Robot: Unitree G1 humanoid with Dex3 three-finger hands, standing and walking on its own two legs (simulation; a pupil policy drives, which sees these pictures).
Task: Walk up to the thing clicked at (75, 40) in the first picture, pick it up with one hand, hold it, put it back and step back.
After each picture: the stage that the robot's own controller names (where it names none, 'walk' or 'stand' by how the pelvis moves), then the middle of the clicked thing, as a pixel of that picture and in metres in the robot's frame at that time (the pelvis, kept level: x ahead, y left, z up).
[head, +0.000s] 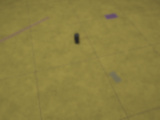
stand; (76, 38) +1.42 +0.06 -0.72
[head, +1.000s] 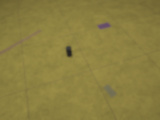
walk; (69, 51) +1.29 +0.25 -0.72
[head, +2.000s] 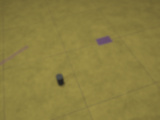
walk; (60, 79) +0.81 +0.27 -0.72
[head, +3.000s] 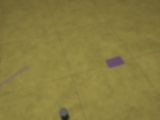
walk; (64, 114) +0.48 +0.19 -0.71
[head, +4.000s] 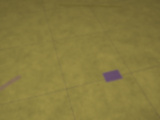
stand; out of the picture +0.36 +0.17 -0.71
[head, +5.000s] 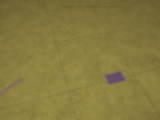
stand; out of the picture +0.34 +0.17 -0.72
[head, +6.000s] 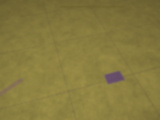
stand; out of the picture +0.35 +0.18 -0.73
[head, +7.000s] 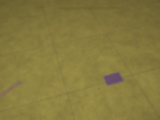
stand; out of the picture +0.34 +0.19 -0.73
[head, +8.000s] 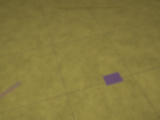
stand; out of the picture +0.33 +0.19 -0.73
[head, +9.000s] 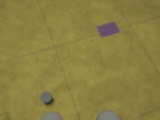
go down; (47, 98) +0.37 +0.18 -0.55
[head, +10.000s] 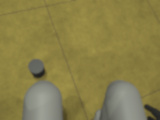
go down; (37, 69) +0.41 +0.20 -0.32
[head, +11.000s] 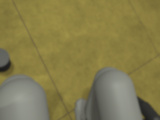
close in; (0, 61) +0.41 +0.23 -0.25
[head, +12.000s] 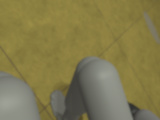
close; out of the picture +0.40 +0.25 -0.22
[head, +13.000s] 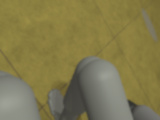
close; out of the picture +0.39 +0.26 -0.22
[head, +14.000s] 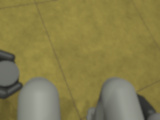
lift; (7, 77) +0.32 +0.25 -0.08
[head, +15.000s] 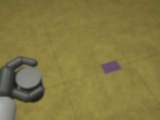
hold; (31, 85) +0.32 +0.16 +0.06
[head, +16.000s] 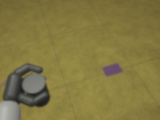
hold; (37, 91) +0.31 +0.16 +0.02
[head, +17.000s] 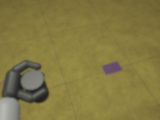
hold; (36, 87) +0.32 +0.16 +0.02
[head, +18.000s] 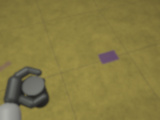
crouch; (37, 92) +0.32 +0.16 -0.03
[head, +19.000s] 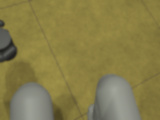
lower; (3, 46) +0.45 +0.22 -0.08
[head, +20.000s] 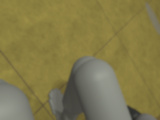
lower; out of the picture +0.42 +0.26 -0.22
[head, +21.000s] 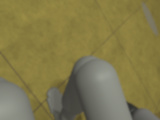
lower; out of the picture +0.41 +0.27 -0.23
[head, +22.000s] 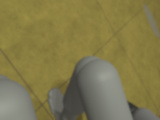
lower; out of the picture +0.40 +0.28 -0.22
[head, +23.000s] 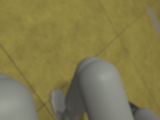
lower; out of the picture +0.39 +0.27 -0.22
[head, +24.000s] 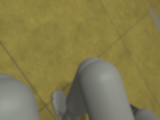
draw back; out of the picture +0.39 +0.25 -0.23
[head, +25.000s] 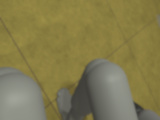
stand; out of the picture +0.39 +0.24 -0.23
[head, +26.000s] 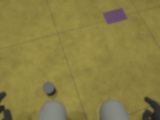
walk; (49, 89) +0.38 +0.18 -0.49
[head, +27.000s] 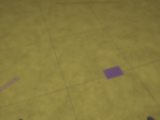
stand; out of the picture +0.34 +0.16 -0.66
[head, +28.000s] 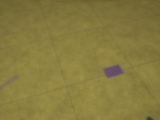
stand; out of the picture +0.34 +0.17 -0.67
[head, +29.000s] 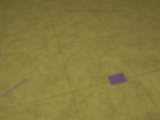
stand; out of the picture +0.36 +0.15 -0.72
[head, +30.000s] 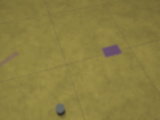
walk; (60, 109) +0.39 +0.12 -0.71
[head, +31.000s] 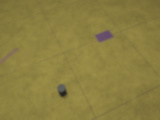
walk; (62, 90) +0.58 +0.18 -0.69
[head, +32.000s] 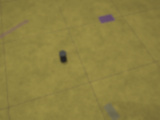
walk; (63, 56) +0.89 +0.17 -0.69
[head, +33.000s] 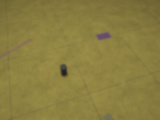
stand; (63, 70) +0.96 +0.18 -0.71
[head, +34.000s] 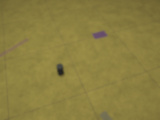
stand; (60, 69) +0.96 +0.21 -0.73
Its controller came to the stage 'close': yes
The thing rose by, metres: 0.71
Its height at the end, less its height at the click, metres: +0.00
